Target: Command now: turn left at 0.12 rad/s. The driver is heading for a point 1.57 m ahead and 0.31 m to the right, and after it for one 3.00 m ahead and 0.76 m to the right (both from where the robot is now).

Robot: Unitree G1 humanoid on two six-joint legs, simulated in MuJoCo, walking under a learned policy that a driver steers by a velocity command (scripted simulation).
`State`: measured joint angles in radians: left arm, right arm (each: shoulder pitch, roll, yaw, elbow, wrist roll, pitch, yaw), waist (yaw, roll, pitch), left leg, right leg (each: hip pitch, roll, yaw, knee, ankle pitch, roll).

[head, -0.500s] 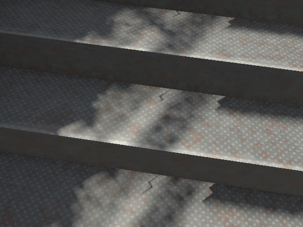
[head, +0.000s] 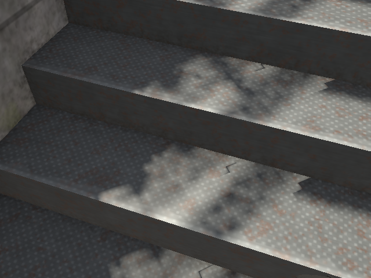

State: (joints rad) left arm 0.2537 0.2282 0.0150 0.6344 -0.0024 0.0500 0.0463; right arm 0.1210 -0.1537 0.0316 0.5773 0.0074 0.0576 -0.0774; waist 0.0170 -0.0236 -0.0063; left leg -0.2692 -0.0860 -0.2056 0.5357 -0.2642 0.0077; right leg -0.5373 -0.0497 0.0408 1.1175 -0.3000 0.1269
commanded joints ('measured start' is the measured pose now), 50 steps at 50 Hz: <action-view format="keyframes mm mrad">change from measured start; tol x8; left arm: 1 83 29 22 -7 -4 -33 -30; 50 152 37 21 354 18 -52 -17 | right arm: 1 -13 -126 -50 -39 9 -22 13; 4 245 -41 -47 72 -27 -44 48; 8 37 -52 -65 97 0 -24 29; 26 255 -110 -83 324 -11 -49 17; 50 276 -109 -91 364 -6 -33 3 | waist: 1 9 252 -77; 3 -66 14 -40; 4 -96 -229 -105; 5 -51 -275 -123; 8 -12 -114 -62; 20 16 18 14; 50 7 52 64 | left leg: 1 78 252 -159 -118 652 170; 3 68 119 -51 25 359 85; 4 -78 60 -42 58 -137 -6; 5 -46 70 -16 87 -228 -87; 11 12 143 44 -99 23 -146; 30 42 155 72 -211 245 -77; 50 75 142 90 -252 217 -46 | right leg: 1 290 -24 -26 -568 179 -70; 2 284 8 -71 -816 327 -85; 3 388 -19 -24 -791 543 -88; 4 568 -191 125 -703 1082 -171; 6 406 -260 203 -782 738 -337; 13 364 -108 130 -888 43 -209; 25 498 -39 34 -811 399 -203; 50 392 -17 -22 -861 147 -167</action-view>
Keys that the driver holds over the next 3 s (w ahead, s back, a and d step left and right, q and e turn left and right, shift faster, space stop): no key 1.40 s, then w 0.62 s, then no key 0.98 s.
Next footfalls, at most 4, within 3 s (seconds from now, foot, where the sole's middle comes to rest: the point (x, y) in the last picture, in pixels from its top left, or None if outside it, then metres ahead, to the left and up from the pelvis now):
0.04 right None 0.04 -0.17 -0.77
2.08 right None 0.32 -0.12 -0.60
2.58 left None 0.41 0.08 -0.60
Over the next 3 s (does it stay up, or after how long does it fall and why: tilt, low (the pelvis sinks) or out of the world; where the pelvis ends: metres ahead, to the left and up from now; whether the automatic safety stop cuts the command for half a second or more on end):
stays up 0.36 -0.02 0.18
